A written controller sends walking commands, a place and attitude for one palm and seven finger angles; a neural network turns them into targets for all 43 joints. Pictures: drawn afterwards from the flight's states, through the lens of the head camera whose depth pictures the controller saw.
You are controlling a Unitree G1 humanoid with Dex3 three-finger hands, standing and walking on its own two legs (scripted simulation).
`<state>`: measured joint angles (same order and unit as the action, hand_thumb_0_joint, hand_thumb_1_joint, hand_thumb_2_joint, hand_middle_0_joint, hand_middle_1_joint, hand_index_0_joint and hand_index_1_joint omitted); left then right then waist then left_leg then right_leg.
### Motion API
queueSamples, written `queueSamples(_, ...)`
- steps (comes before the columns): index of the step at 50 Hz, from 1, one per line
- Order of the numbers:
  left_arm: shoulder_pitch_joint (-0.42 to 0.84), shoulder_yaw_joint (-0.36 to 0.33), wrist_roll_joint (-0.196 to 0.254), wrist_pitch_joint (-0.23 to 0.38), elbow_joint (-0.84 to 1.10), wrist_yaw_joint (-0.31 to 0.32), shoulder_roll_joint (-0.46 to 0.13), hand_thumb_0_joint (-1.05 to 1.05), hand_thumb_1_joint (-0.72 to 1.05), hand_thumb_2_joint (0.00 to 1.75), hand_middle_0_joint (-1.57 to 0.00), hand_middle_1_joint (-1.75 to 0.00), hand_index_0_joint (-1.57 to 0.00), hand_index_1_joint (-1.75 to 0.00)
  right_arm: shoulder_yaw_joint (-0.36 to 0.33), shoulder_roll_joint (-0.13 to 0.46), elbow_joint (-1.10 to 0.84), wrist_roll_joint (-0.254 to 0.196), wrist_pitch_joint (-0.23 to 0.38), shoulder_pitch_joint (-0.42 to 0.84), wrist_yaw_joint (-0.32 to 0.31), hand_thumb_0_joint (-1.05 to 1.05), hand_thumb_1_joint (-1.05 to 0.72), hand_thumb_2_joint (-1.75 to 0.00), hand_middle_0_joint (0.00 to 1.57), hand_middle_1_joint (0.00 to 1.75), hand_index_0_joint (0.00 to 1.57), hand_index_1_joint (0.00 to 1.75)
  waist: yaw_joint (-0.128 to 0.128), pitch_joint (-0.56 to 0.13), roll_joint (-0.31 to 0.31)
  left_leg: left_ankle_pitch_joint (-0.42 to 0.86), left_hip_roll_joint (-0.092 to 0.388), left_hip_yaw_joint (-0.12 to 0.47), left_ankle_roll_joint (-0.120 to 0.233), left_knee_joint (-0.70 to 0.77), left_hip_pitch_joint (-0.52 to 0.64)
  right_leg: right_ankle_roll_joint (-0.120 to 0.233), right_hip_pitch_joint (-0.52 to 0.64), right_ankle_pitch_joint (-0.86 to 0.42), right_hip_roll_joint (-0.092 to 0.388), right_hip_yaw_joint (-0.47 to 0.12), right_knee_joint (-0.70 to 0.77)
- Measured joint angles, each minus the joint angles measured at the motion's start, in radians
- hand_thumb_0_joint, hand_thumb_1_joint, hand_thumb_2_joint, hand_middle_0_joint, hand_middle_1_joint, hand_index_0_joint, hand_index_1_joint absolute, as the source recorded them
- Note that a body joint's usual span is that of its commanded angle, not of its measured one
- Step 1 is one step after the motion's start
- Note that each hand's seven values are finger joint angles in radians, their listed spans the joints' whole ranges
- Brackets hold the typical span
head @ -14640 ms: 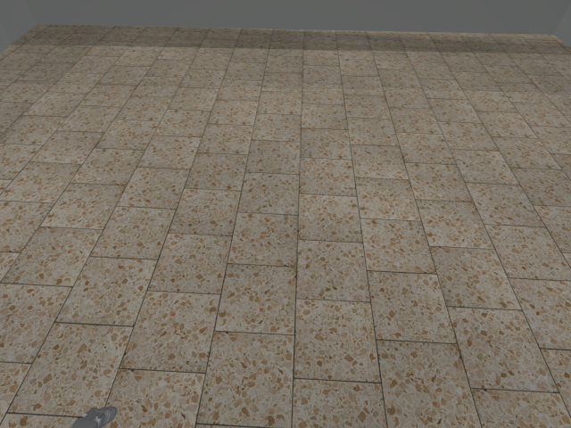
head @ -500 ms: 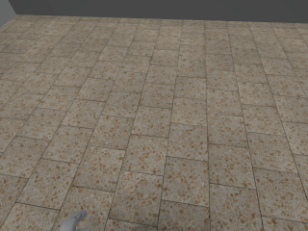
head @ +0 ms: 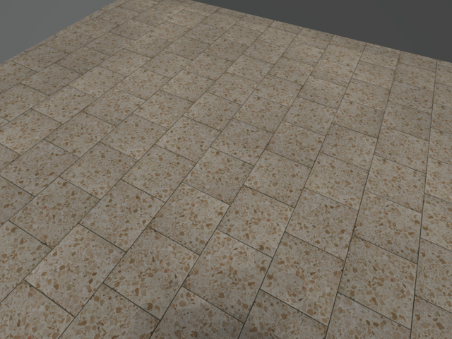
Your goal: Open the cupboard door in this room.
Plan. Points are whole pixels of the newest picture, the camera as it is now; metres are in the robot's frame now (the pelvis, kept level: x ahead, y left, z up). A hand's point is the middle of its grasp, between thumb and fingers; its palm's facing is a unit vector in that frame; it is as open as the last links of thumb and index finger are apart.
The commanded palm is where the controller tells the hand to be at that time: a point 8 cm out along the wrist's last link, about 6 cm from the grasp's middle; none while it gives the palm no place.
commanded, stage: turn or walk to find it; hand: left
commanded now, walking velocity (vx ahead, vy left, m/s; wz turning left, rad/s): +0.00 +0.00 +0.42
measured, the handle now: out of the picture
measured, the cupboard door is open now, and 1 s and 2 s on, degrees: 0 0 0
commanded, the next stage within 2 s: none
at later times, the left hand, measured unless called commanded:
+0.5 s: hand out of the picture +0.06 +0.22 -0.14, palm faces +0.18 -0.95 -0.27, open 7.3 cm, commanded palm none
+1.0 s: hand out of the picture -0.12 +0.17 -0.16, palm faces +0.46 -0.85 -0.25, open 7.4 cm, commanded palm none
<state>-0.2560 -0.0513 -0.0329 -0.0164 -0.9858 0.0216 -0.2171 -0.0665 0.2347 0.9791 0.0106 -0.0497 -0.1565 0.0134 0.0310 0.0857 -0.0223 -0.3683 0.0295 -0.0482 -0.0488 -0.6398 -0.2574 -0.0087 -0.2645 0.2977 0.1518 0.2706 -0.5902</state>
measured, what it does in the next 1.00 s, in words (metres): steps on the spot, turning left: left foot, then right foot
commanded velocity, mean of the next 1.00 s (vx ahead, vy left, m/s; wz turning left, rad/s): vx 0.00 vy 0.00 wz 0.42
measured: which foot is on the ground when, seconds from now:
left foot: up 0.00-0.00, down 0.02-0.54, up 0.56-1.00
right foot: down 0.00-0.02, up 0.04-0.52, down 0.54-1.00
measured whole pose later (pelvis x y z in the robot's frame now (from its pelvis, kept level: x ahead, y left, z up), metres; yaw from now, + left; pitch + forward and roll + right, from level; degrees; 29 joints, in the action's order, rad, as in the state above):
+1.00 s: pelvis -0.06 -0.02 +0.01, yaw +26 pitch +0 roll +1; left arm -0.25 -0.05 -0.04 -0.01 -0.98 0.02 -0.20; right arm -0.07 0.24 1.00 0.01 -0.06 -0.18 0.01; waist 0.03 0.09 -0.01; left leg -0.45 0.03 -0.03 -0.06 -0.76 -0.30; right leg 0.01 -0.26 0.27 0.14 0.26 -0.54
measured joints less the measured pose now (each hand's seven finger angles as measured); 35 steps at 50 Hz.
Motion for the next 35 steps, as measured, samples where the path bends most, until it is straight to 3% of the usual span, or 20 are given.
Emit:
queueSamples(2,-0.007,-0.009,0.009,-0.016,-0.011,0.001,-0.026,0.00,0.90,0.90,-0.21,-0.30,-0.21,-0.30,0.004,-0.014,-0.009,0.003,0.019,0.019,0.000,0.01,-0.91,-0.90,0.19,0.30,0.19,0.30,0.006,0.000,-0.030,0.032,-0.021,-0.010,0.045,0.052,0.020,-0.026,-0.040,0.079,0.020,-0.022,-0.094)
queueSamples(5,-0.005,-0.016,0.010,-0.052,-0.029,0.006,-0.049,0.01,0.91,0.90,-0.20,-0.30,-0.20,-0.30,0.019,-0.036,-0.023,0.010,0.031,0.027,-0.004,0.00,-0.91,-0.90,0.20,0.30,0.19,0.30,0.009,-0.007,-0.042,0.029,-0.027,0.001,0.080,0.058,0.026,-0.046,-0.117,0.213,-0.024,-0.124,-0.308)
queueSamples(8,0.015,-0.018,0.011,-0.055,-0.032,-0.001,-0.053,0.01,0.91,0.90,-0.20,-0.30,-0.20,-0.30,0.029,-0.045,-0.026,0.011,0.035,0.021,-0.016,0.00,-0.90,-0.90,0.20,0.30,0.20,0.30,0.003,-0.014,-0.026,0.070,-0.030,0.031,0.089,0.120,0.048,-0.059,-0.168,0.167,-0.054,-0.179,-0.448)
queueSamples(12,0.044,-0.013,0.013,-0.039,-0.013,-0.007,-0.049,0.01,0.91,0.90,-0.20,-0.30,-0.20,-0.30,0.036,-0.051,-0.022,0.007,0.039,0.008,-0.019,0.00,-0.90,-0.90,0.20,0.30,0.20,0.30,0.001,-0.017,-0.014,0.117,-0.047,0.055,0.096,0.186,0.070,-0.079,-0.196,0.108,-0.061,-0.223,-0.501)
queueSamples(20,0.118,-0.004,0.018,-0.039,0.028,-0.001,-0.026,0.01,0.91,0.90,-0.20,-0.30,-0.20,-0.30,0.025,-0.056,-0.012,0.014,0.029,-0.045,-0.014,0.00,-0.90,-0.90,0.20,0.30,0.20,0.30,-0.040,-0.018,0.010,0.148,-0.075,0.109,0.089,0.195,0.050,-0.087,-0.145,0.137,-0.081,-0.247,-0.344)
queueSamples(24,0.148,0.004,0.023,-0.027,0.053,-0.001,-0.005,0.00,0.91,0.90,-0.20,-0.30,-0.20,-0.30,0.013,-0.043,-0.002,0.018,0.017,-0.072,-0.013,0.00,-0.90,-0.90,0.20,0.30,0.20,0.30,-0.062,-0.016,0.034,0.149,-0.084,0.141,0.070,0.163,0.012,-0.072,-0.076,0.126,-0.108,-0.241,-0.166)
queueSamples(27,0.150,0.010,0.024,-0.005,0.068,-0.001,0.010,0.00,0.91,0.90,-0.20,-0.30,-0.20,-0.30,0.002,-0.029,0.005,0.012,0.009,-0.094,-0.011,0.00,-0.90,-0.90,0.20,0.30,0.20,0.30,-0.066,-0.024,0.050,0.134,-0.096,0.163,0.046,0.105,-0.035,-0.046,0.008,0.004,-0.121,-0.223,0.035)
queueSamples(30,0.137,0.021,0.014,0.009,0.071,0.002,0.036,0.00,0.91,0.90,-0.20,-0.30,-0.20,-0.30,-0.015,-0.010,0.014,0.009,-0.009,-0.100,-0.011,0.01,-0.90,-0.90,0.20,0.30,0.20,0.30,-0.073,-0.014,0.077,-0.055,-0.103,0.154,0.034,-0.131,-0.123,0.030,0.012,-0.005,-0.118,-0.186,0.027)
queueSamples(33,0.108,0.023,0.014,0.003,0.069,0.004,0.051,0.00,0.91,0.90,-0.21,-0.30,-0.21,-0.30,-0.028,0.005,0.022,0.014,-0.025,-0.106,-0.003,0.01,-0.90,-0.90,0.20,0.30,0.20,0.30,-0.070,-0.020,0.076,-0.057,-0.091,0.121,0.024,-0.407,-0.207,0.047,0.037,-0.015,-0.096,-0.156,0.060)
queueSamples(35,0.091,0.023,0.014,0.000,0.061,0.005,0.057,0.00,0.91,0.90,-0.21,-0.30,-0.21,-0.30,-0.033,0.013,0.025,0.016,-0.028,-0.109,0.002,0.01,-0.90,-0.90,0.20,0.30,0.20,0.30,-0.070,-0.023,0.078,-0.010,-0.066,0.111,0.013,-0.510,-0.233,0.047,0.048,-0.028,-0.089,-0.135,0.083)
